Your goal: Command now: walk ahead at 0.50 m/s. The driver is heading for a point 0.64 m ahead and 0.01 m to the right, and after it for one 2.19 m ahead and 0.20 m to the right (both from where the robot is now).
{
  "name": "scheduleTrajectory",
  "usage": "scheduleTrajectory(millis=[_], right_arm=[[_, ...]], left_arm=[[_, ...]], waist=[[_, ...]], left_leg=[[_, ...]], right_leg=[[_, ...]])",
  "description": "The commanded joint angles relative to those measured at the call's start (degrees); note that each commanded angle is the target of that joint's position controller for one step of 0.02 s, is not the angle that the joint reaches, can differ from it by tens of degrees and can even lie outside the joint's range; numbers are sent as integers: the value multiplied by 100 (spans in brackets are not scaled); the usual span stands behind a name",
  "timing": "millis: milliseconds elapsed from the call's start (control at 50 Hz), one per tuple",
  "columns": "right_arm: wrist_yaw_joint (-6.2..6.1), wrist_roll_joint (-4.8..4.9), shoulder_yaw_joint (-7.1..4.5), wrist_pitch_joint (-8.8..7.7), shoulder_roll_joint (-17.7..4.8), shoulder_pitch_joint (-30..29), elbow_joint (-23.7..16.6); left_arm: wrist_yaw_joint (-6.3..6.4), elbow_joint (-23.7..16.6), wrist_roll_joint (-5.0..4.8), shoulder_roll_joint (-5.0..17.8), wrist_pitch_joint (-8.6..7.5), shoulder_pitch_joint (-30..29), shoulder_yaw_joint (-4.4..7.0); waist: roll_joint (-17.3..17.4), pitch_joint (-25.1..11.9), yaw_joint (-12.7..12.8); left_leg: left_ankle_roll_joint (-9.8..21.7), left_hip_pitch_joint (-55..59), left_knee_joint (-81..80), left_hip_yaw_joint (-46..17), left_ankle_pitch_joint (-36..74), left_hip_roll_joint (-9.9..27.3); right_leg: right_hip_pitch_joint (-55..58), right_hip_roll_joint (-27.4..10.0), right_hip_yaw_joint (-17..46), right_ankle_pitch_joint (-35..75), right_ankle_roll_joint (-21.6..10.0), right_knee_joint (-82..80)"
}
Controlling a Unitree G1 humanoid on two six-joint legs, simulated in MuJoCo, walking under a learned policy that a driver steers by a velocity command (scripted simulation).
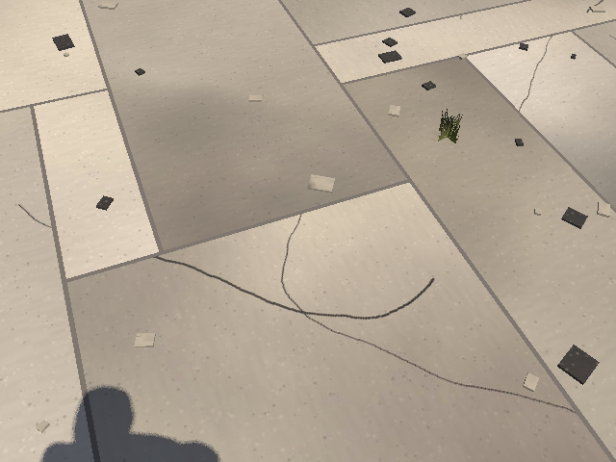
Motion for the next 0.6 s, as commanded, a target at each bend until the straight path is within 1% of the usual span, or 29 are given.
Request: scheduleTrajectory(millis=[20,40,80,100,140,180,220,300,340,360,380,400,420,440,460,480,500,520,540,560,580,600], right_arm=[[21,-54,-70,-89,-447,152,-136],[5,-44,-86,-104,-523,255,-69],[-67,-45,-129,-113,-708,447,23],[-107,-38,-136,-99,-746,554,65],[-169,-19,-127,-56,-753,737,132],[-201,9,-120,-30,-774,890,185],[-217,41,-123,-15,-813,1100,271],[-230,72,-149,77,-856,1483,482],[-254,88,-184,132,-905,1511,542],[-265,96,-203,156,-938,1468,549],[-271,99,-220,176,-986,1368,533],[-273,106,-229,200,-1020,1212,500],[-269,90,-183,221,-900,1127,459],[-266,-8,-89,212,-713,1159,315],[-192,-1,146,68,116,1878,300],[-159,145,15,-76,-496,1553,370],[-142,267,-72,-160,-820,970,181],[-179,252,-77,-175,-811,652,120],[-217,159,-118,-140,-759,509,106],[-226,122,-140,-59,-664,628,133],[-232,117,-132,20,-515,748,162],[-243,108,-125,81,-403,800,177]], left_arm=[[60,-308,41,341,42,210,144],[70,-313,49,279,91,214,144],[91,-455,87,333,132,-154,174],[94,-533,109,352,134,-393,186],[68,-648,123,302,114,-771,182],[27,-747,106,227,86,-1151,154],[-16,-851,81,174,67,-1550,115],[-143,-1083,29,186,20,-2164,64],[-217,-1185,17,243,-21,-2274,61],[-243,-1191,12,304,-40,-2195,76],[-252,-1147,12,406,-55,-1961,117],[-243,-1016,29,552,-67,-1472,197],[-208,-706,47,818,-64,-514,344],[-148,-481,122,1266,-55,588,469],[-177,-355,135,1640,-34,901,527],[-176,-381,93,1059,-33,852,372],[-151,-488,80,815,-47,298,292],[-150,-600,109,672,-47,-185,234],[-170,-635,154,517,-54,-479,187],[-186,-620,206,374,-69,-585,137],[-201,-571,206,351,-78,-558,131],[-194,-515,183,413,-95,-473,145]], waist=[[623,-358,93],[595,-274,130],[484,-95,103],[437,-33,48],[438,15,-46],[479,81,-161],[472,171,-302],[477,370,-496],[536,387,-444],[586,329,-359],[659,184,-200],[714,-121,100],[617,-690,529],[-16,-1565,862],[-1562,-2286,465],[-1048,-2225,657],[-784,-1357,585],[-274,-920,409],[-87,-570,239],[-172,-478,38],[-237,-432,-52],[-229,-364,-102]], left_leg=[[953,923,-1738,-1728,409,1488],[1002,804,-1845,-1560,585,1461],[1045,844,-1988,-1358,874,1463],[1031,953,-2018,-1291,986,1460],[926,1137,-2034,-1091,1100,1379],[809,1210,-2054,-875,1089,1266],[757,1362,-2062,-775,970,1252],[762,2092,-1797,-797,1005,1513],[709,2419,-1552,-850,1285,1686],[661,2515,-1400,-856,1571,1739],[596,2539,-1151,-821,2191,1734],[504,2470,-611,-688,3156,1616],[351,2109,463,-460,3621,1299],[138,837,2294,-189,2112,933],[-220,-1465,4252,-321,-1914,-180],[-124,-2121,4973,-1096,-2412,64],[-22,-2487,5055,-986,-1946,377],[-12,-2271,4801,-833,-1394,684],[-40,-2008,4425,-782,-1074,855],[-39,-1637,4180,-825,-863,999],[-57,-1434,3994,-806,-773,1027],[-93,-1390,3814,-761,-725,1052]], right_leg=[[-931,-589,262,533,-28,-146],[-956,-611,222,639,12,-296],[-1347,-652,202,1104,122,-789],[-1565,-660,197,1388,174,-1107],[-1738,-623,154,1989,225,-1761],[-1632,-513,47,2485,227,-2449],[-1527,-393,-71,2729,224,-2984],[-1700,-268,-122,2429,156,-3582],[-1660,-220,-120,2049,31,-3776],[-1461,-164,-156,1841,-45,-3860],[-1026,-44,-246,1657,-132,-3928],[-244,160,-426,1621,-246,-4027],[1086,278,-492,1753,-421,-4057],[2949,-773,706,1889,-813,-3905],[4816,-2048,3493,973,-1772,-4603],[4720,-1950,3917,339,-1643,-5020],[3956,-1754,3014,561,-1350,-5103],[3075,-1532,2313,1091,-1193,-5254],[2324,-1329,1833,1552,-1111,-5437],[1886,-1158,1491,1748,-1036,-5620],[1651,-1089,1318,1799,-1043,-5778],[1496,-1060,1158,1928,-1087,-5896]])
Velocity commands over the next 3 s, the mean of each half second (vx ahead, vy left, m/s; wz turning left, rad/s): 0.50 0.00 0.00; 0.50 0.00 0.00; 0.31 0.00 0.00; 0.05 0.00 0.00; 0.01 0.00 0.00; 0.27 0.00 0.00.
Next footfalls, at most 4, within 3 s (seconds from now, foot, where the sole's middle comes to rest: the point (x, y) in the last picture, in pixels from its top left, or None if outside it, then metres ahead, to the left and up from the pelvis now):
0.44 right None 0.41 -0.15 -0.77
0.98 left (272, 358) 0.71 0.09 -0.77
1.46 right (359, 290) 0.91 -0.12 -0.77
1.72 left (261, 319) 0.82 0.12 -0.77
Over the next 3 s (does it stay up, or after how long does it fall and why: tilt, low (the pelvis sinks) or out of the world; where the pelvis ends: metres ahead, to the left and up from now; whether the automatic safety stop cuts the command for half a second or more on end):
stays up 0.97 -0.04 0.01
